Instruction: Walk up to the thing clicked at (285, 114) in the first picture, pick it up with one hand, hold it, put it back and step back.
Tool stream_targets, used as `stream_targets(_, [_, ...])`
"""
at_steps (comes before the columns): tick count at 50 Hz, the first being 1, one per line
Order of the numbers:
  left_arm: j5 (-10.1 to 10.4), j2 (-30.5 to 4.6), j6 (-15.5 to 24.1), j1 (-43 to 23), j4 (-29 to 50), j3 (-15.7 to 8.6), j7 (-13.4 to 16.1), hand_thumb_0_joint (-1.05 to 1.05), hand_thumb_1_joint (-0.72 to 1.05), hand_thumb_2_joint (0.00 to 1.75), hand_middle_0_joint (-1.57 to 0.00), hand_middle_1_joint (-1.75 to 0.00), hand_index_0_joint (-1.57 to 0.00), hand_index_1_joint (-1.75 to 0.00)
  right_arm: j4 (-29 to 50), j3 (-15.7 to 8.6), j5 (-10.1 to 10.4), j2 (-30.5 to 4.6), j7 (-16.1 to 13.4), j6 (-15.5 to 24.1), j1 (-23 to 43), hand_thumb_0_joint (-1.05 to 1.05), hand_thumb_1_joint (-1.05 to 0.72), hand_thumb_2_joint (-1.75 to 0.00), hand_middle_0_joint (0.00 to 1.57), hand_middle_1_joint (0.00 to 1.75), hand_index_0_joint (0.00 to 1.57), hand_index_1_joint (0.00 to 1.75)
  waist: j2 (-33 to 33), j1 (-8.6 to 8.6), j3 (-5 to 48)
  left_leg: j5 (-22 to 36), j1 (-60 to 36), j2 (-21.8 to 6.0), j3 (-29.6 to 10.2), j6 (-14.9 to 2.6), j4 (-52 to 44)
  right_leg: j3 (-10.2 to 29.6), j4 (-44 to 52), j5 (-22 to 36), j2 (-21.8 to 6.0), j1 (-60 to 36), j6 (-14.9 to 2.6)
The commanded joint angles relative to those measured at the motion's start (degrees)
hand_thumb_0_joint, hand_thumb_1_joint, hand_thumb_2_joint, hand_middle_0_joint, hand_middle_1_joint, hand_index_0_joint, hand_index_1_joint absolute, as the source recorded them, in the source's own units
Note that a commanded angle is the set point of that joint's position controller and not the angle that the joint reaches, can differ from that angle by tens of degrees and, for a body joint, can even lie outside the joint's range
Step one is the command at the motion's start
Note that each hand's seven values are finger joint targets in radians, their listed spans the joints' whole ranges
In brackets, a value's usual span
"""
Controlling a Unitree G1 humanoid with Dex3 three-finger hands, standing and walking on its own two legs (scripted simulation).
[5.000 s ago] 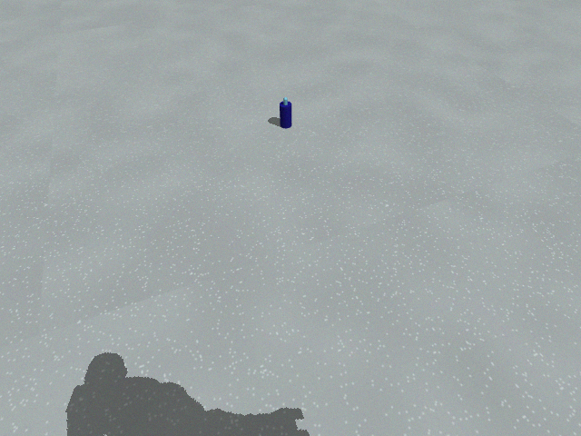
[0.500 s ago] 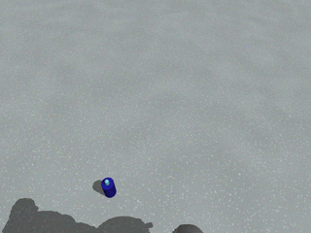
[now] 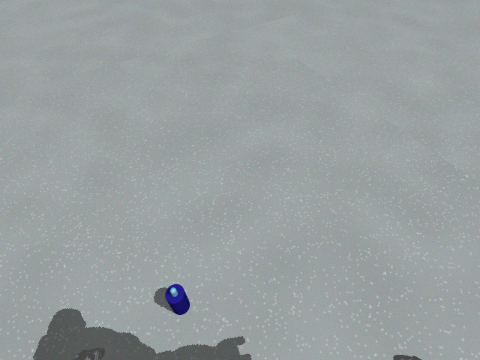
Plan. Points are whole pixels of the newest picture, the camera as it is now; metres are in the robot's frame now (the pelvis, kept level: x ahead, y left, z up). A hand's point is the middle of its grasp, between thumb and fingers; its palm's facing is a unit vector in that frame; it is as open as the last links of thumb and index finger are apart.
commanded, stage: walk up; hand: left
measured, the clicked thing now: (177, 298) +0.45 +0.25 -0.67
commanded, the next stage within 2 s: stand in 0.74 s
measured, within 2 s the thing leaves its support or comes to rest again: neither
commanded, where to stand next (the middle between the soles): +0.11 +0.00 m, yaw +1 degrees
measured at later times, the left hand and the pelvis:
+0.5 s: hand out of the picture +0.07 +0.25 -0.15, palm faces +0.00 -0.95 -0.31, open 7.4 cm; pelvis +0.01 +0.00 +0.01, yaw +0 degrees
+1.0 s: hand out of the picture +0.10 +0.25 -0.14, palm faces +0.00 -0.94 -0.34, open 7.4 cm; pelvis +0.03 +0.00 +0.02, yaw +1 degrees
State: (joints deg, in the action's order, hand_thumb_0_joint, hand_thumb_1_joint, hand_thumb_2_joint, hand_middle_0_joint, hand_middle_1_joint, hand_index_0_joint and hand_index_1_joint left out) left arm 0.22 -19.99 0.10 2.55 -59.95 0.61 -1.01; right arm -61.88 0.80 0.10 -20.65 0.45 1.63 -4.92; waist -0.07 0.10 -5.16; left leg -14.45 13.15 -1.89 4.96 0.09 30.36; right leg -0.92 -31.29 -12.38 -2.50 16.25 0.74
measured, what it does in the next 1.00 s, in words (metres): stands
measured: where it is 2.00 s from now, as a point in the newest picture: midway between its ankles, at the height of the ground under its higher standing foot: outside the picture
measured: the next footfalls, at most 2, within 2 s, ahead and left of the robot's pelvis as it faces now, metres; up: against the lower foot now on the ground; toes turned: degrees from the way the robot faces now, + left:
none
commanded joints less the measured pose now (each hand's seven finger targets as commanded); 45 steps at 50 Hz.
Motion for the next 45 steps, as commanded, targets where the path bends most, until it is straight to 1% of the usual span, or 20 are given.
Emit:
stream_targets(1, [0.09, -12.59, 1.19, -1.94, 0.22, -2.85, 0.77, 0.00, 0.90, 0.90, -0.20, -0.30, -0.20, -0.30, 0.35, -2.54, -0.10, -13.21, -0.54, 1.21, 3.37, 0.00, -0.90, -0.90, 0.20, 0.30, 0.20, 0.30, -0.89, -0.79, 7.59, 2.98, -2.67, -6.63, -7.60, -2.12, -10.85, 6.52, 10.35, 4.76, -5.58, -5.29, -3.15])
stream_targets(5, [0.13, -12.02, 1.13, -3.05, -1.34, -2.89, 0.55, 0.00, 0.90, 0.90, -0.20, -0.30, -0.20, -0.30, -1.13, -2.33, -0.35, -12.57, -0.35, 1.20, 4.25, 0.00, -0.90, -0.90, 0.20, 0.30, 0.20, 0.30, -0.24, -0.82, 6.52, 2.32, -2.81, -6.56, -7.72, -1.48, -13.77, 6.07, 13.35, 3.15, -5.37, -6.35, -2.36])
stream_targets(7, [-0.11, -12.03, 1.22, -2.67, -2.00, -2.84, 0.47, 0.00, 0.90, 0.90, -0.20, -0.30, -0.20, -0.30, -1.56, -2.39, -0.33, -12.60, -0.35, 1.21, 4.72, 0.00, -0.90, -0.90, 0.20, 0.30, 0.20, 0.30, -0.57, -0.82, 8.40, 3.80, -5.32, -6.78, -7.09, -1.55, -13.73, 5.96, 14.12, 5.20, -5.70, -7.17, -2.36])
stream_targets(10, [-0.05, -11.97, 1.20, -3.24, -2.60, -2.95, 0.42, 0.00, 0.90, 0.90, -0.20, -0.30, -0.20, -0.30, -2.20, -2.47, -0.40, -12.28, -0.38, 1.03, 4.34, 0.00, -0.90, -0.90, 0.20, 0.30, 0.20, 0.30, -0.38, -0.47, 6.70, 2.22, -4.72, -6.36, -7.06, -1.08, -14.82, 6.23, 15.80, 2.62, -5.66, -6.46, -2.04])
stream_targets(12, [-0.20, -11.90, 1.19, -2.43, -3.06, -2.90, 0.43, 0.00, 0.90, 0.90, -0.20, -0.30, -0.20, -0.30, -2.20, -2.60, -0.43, -12.48, -0.32, 0.85, 5.04, 0.00, -0.90, -0.90, 0.20, 0.30, 0.20, 0.30, 0.17, -0.69, 6.37, 1.07, -5.27, -6.48, -7.09, -1.29, -14.99, 6.04, 16.67, 1.07, -5.47, -5.81, -1.88])
stream_targets(14, [-0.40, -12.04, 1.15, -3.05, -3.16, -3.11, 0.46, 0.00, 0.90, 0.90, -0.20, -0.30, -0.20, -0.30, -2.69, -2.67, -0.57, -12.50, -0.33, 0.73, 4.42, 0.00, -0.90, -0.90, 0.20, 0.30, 0.20, 0.30, -0.67, -0.27, 6.14, 0.00, -4.55, -6.41, -7.18, -1.18, -15.33, 6.17, 17.43, -0.41, -5.45, -5.87, -1.86])
stream_targets(16, [-0.42, -12.02, 1.20, -2.22, -3.52, -3.08, 0.39, 0.00, 0.90, 0.90, -0.20, -0.30, -0.20, -0.30, -2.53, -2.67, -0.55, -12.35, -0.29, 0.79, 4.43, 0.00, -0.90, -0.90, 0.20, 0.30, 0.20, 0.30, -0.17, -0.46, 6.74, 0.81, -5.81, -6.39, -7.21, -1.18, -15.34, 6.19, 17.27, 0.12, -5.48, -5.74, -1.84])
stream_targets(18, [-0.48, -11.92, 1.20, -2.20, -3.65, -3.19, 0.39, 0.00, 0.90, 0.90, -0.20, -0.30, -0.20, -0.30, -2.72, -2.78, -0.53, -12.58, -0.36, 0.86, 4.24, 0.00, -0.90, -0.90, 0.20, 0.30, 0.20, 0.30, 0.34, -0.29, 7.81, 1.90, -5.73, -6.87, -7.19, -1.11, -15.78, 5.55, 16.50, 3.25, -5.50, -7.43, -1.80])
stream_targets(20, [-0.31, -11.60, 1.21, -1.37, -3.98, -3.04, 0.37, 0.00, 0.90, 0.90, -0.20, -0.30, -0.20, -0.30, -2.53, -2.74, -0.51, -12.51, -0.43, 0.90, 4.50, 0.00, -0.90, -0.90, 0.20, 0.30, 0.20, 0.30, 0.28, -0.61, 7.55, 3.12, -5.93, -6.74, -7.31, -1.09, -15.90, 5.33, 16.37, 5.48, -5.42, -7.61, -1.50])
stream_targets(26, [-0.25, -11.42, 0.98, -0.19, -4.41, -3.14, 0.50, 0.00, 0.90, 0.90, -0.20, -0.30, -0.20, -0.30, -2.35, -2.97, -0.40, -12.26, -0.54, 0.74, 4.59, 0.00, -0.90, -0.90, 0.20, 0.30, 0.20, 0.30, 0.03, -0.64, 6.69, 3.85, -6.59, -6.77, -7.27, -1.09, -16.01, 4.90, 16.34, 4.84, -5.07, -6.78, -1.33])
stream_targets(27, [-0.40, -11.48, 0.99, -0.49, -4.20, -3.19, 0.56, 0.00, 0.90, 0.90, -0.20, -0.30, -0.20, -0.30, -2.48, -3.09, -0.48, -12.44, -0.57, 0.73, 4.18, 0.00, -0.90, -0.90, 0.20, 0.30, 0.20, 0.30, -0.02, -0.38, 7.28, 4.13, -6.26, -6.99, -7.14, -1.20, -15.98, 4.64, 16.25, 5.49, -5.19, -7.75, -1.35])
stream_targets(29, [-0.29, -11.38, 0.98, -0.43, -4.25, -3.23, 0.56, 0.00, 0.90, 0.90, -0.20, -0.30, -0.20, -0.30, -2.46, -2.92, -0.43, -12.02, -0.57, 0.71, 4.07, 0.00, -0.90, -0.90, 0.20, 0.30, 0.20, 0.30, -0.16, -0.56, 7.05, 3.97, -5.76, -6.73, -7.39, -1.00, -16.29, 4.94, 16.04, 6.10, -5.42, -7.95, -1.24])
stream_targets(33, [-0.35, -11.32, 1.02, -0.15, -4.12, -3.29, 0.69, 0.00, 0.90, 0.90, -0.20, -0.30, -0.20, -0.30, -2.21, -3.06, -0.39, -11.96, -0.61, 0.67, 3.97, 0.00, -0.90, -0.90, 0.20, 0.30, 0.20, 0.30, -0.48, -0.53, 8.11, 6.93, -6.71, -6.92, -7.10, -1.08, -15.73, 4.74, 15.75, 8.80, -5.62, -8.93, -1.12])
stream_targets(36, [-0.47, -11.29, 1.02, -0.26, -3.97, -3.23, 0.74, 0.00, 0.90, 0.90, -0.20, -0.30, -0.20, -0.30, -2.06, -3.17, -0.39, -11.78, -0.65, 0.49, 4.30, 0.00, -0.90, -0.90, 0.20, 0.30, 0.20, 0.30, -1.24, -0.40, 6.78, 6.61, -6.84, -6.69, -7.09, -0.92, -15.81, 4.88, 16.40, 8.36, -5.55, -7.54, -1.05])
stream_targets(37, [-0.93, -11.50, 1.24, -0.16, -3.67, -2.87, 1.01, 0.00, 0.90, 0.90, -0.20, -0.30, -0.20, -0.30, -1.56, -3.09, -0.80, -11.00, -0.64, 0.09, 3.46, 0.00, -0.90, -0.90, 0.20, 0.30, 0.20, 0.30, -1.02, 0.21, 6.68, 3.91, -5.55, -6.57, -7.31, -0.48, -16.78, 4.30, 16.54, 3.02, -5.28, -8.11, -0.91])
stream_targets(39, [-1.08, -11.91, 1.35, -0.20, -3.49, -2.97, 1.16, 0.00, 0.90, 0.90, -0.20, -0.30, -0.20, -0.30, -1.48, -3.27, -0.99, -11.49, -0.50, -0.08, 3.49, 0.00, -0.90, -0.90, 0.20, 0.30, 0.20, 0.30, -0.05, 0.05, 6.31, 0.54, -4.38, -6.43, -7.55, -0.67, -17.21, 4.49, 16.54, 1.59, -5.31, -7.87, -0.91])
stream_targets(40, [-0.97, -12.27, 1.37, 0.04, -3.37, -3.01, 1.18, 0.00, 0.90, 0.90, -0.20, -0.30, -0.20, -0.30, -1.28, -3.26, -0.90, -10.98, -0.41, -0.15, 3.41, 0.00, -0.90, -0.90, 0.20, 0.30, 0.20, 0.30, -0.98, 0.07, 6.22, 1.19, -5.10, -6.50, -7.53, -0.65, -17.16, 4.56, 16.50, 0.68, -5.46, -7.22, -1.20])
stream_targets(42, [-0.82, -11.88, 1.62, -0.34, -3.07, -2.95, 1.21, 0.00, 0.90, 0.90, -0.20, -0.30, -0.20, -0.30, -1.12, -3.30, -1.04, -11.24, -0.41, 0.12, 3.09, 0.00, -0.90, -0.90, 0.20, 0.30, 0.20, 0.30, 0.42, 0.06, 7.10, 5.88, -5.80, -6.81, -7.38, -0.59, -16.72, 4.75, 15.95, 4.18, -5.92, -8.24, -1.40])
stream_targets(44, [-0.75, -11.69, 1.82, 0.60, -3.08, -2.75, 1.18, 0.00, 0.90, 0.90, -0.20, -0.30, -0.20, -0.30, -1.12, -3.22, -0.84, -11.02, -0.42, 0.30, 3.23, 0.00, -0.90, -0.90, 0.20, 0.30, 0.20, 0.30, 0.21, -0.27, 6.38, 6.57, -5.53, -6.62, -7.55, -0.45, -16.69, 4.45, 16.27, 4.97, -5.79, -8.35, -1.16])
stream_targets(45, [-0.75, -12.02, 1.85, 0.08, -2.99, -2.87, 1.24, 0.00, 0.90, 0.90, -0.20, -0.30, -0.20, -0.30, -0.95, -3.25, -0.88, -11.10, -0.41, 0.35, 3.06, 0.00, -0.90, -0.90, 0.20, 0.30, 0.20, 0.30, -0.17, 0.05, 6.70, 7.11, -5.73, -6.73, -7.54, -0.47, -16.47, 4.49, 16.03, 5.47, -5.89, -9.00, -1.29])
